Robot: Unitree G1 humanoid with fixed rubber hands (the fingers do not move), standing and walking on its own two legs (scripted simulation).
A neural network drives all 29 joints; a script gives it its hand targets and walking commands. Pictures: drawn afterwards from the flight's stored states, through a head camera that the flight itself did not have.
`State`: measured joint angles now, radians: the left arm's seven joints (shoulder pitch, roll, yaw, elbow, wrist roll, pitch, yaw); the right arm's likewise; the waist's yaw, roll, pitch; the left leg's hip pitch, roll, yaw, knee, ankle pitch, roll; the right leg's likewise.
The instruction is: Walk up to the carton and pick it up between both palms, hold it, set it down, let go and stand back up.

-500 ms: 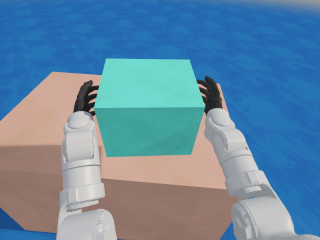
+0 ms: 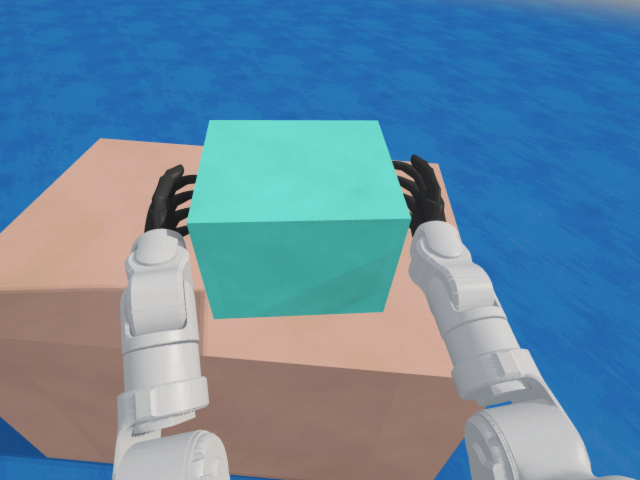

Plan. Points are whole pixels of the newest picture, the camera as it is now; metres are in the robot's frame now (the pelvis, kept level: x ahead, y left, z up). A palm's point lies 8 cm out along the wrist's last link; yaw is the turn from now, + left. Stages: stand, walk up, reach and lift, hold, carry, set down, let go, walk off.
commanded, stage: hold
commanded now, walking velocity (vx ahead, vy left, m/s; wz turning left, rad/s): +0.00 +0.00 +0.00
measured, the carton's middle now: (297, 217) +0.40 +0.01 +0.16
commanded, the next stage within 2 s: none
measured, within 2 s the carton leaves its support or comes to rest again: neither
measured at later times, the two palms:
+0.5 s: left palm (161, 230) +0.36 +0.17 +0.18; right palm (422, 217) +0.36 -0.14 +0.18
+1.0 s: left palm (164, 236) +0.35 +0.16 +0.18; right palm (424, 223) +0.35 -0.14 +0.17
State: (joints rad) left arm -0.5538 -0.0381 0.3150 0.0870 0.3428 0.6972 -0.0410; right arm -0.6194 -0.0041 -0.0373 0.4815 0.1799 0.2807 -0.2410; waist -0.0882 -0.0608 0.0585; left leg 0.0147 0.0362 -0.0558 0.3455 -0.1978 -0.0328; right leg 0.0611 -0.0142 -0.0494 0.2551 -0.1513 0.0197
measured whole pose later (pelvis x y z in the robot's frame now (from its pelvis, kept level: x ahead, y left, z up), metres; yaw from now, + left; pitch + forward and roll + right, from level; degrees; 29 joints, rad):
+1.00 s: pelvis +0.00 +0.00 +0.00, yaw +0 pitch -10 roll -1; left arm -0.56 -0.05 0.32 0.11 0.36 0.70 -0.05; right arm -0.62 0.00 -0.06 0.50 0.16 0.27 -0.23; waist -0.08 -0.06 0.07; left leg 0.02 0.03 -0.05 0.33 -0.19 -0.03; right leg 0.07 -0.02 -0.05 0.25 -0.15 0.02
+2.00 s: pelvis -0.01 +0.00 +0.00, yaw +0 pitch -10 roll -1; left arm -0.58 -0.05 0.34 0.12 0.37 0.69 -0.05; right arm -0.65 0.00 -0.05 0.52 0.15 0.25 -0.23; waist -0.08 -0.06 0.07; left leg 0.03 0.04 -0.04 0.32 -0.18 -0.03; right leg 0.07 -0.02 -0.05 0.26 -0.15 0.02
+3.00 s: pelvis -0.01 +0.00 +0.00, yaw +0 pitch -10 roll -1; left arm -0.55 -0.05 0.32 0.08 0.36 0.70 -0.05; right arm -0.61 0.00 -0.03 0.47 0.16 0.24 -0.24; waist -0.09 -0.06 0.08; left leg 0.03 0.04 -0.04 0.32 -0.18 -0.03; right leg 0.07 -0.02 -0.06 0.25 -0.14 0.02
